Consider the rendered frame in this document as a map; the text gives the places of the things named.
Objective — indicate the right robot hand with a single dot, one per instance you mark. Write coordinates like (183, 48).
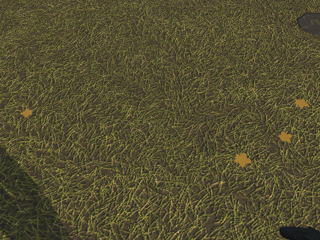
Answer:
(299, 233)

